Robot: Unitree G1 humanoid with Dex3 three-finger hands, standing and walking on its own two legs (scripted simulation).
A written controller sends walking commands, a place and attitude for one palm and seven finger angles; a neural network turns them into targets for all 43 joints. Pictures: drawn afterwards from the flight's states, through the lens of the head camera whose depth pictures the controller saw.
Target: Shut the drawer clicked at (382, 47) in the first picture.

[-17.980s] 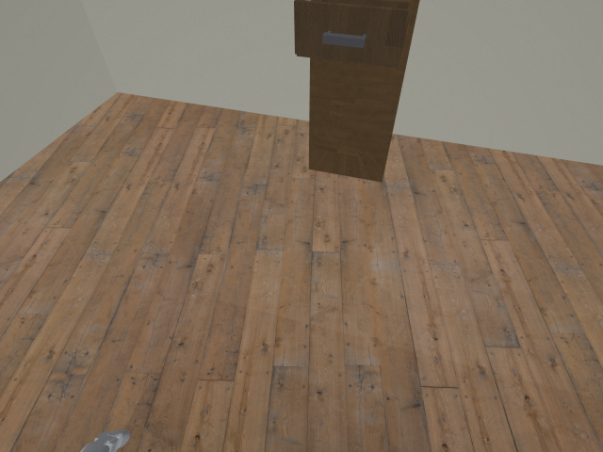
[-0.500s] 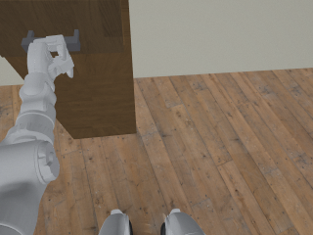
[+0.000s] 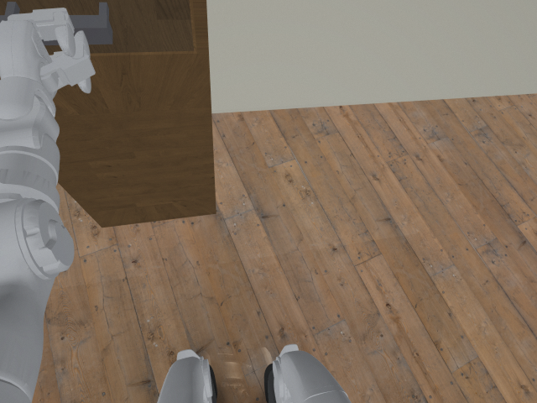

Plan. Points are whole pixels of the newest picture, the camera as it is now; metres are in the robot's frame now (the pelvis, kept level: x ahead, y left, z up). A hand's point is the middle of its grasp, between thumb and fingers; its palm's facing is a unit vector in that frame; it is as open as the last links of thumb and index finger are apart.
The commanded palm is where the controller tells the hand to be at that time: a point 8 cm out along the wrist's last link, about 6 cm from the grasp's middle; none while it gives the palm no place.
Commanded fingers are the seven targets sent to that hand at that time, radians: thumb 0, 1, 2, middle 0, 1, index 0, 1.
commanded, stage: push the drawer shut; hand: left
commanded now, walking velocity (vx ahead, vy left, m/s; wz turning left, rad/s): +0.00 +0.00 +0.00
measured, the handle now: (58, 19) +0.64 +0.21 +0.11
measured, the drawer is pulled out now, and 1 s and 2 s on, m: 0.00 0.00 0.00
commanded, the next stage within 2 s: pull the fist back off the drawer in 0.42 s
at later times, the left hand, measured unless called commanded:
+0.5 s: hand (79, 54) +0.57 +0.17 +0.12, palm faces +0.04 -1.00 -0.03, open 3.2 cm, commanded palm +0.61 +0.19 +0.11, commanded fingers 0.00 0.90 0.90 -1.40 -1.60 -1.40 -1.60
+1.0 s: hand (87, 57) +0.57 +0.16 +0.11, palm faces +0.06 -1.00 -0.03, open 3.1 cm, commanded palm +0.55 +0.19 +0.11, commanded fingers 0.00 0.90 0.90 -1.40 -1.60 -1.40 -1.60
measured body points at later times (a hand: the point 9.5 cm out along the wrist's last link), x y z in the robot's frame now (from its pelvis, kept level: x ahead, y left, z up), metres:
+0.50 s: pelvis -0.02 +0.01 -0.01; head +0.14 +0.04 +0.42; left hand +0.56 +0.23 +0.12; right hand -0.08 -0.24 -0.09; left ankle +0.04 +0.09 -0.67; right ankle +0.00 -0.12 -0.67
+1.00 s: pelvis -0.02 +0.00 -0.01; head +0.14 +0.03 +0.42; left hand +0.56 +0.22 +0.12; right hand -0.07 -0.26 -0.10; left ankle +0.04 +0.09 -0.67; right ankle +0.00 -0.12 -0.67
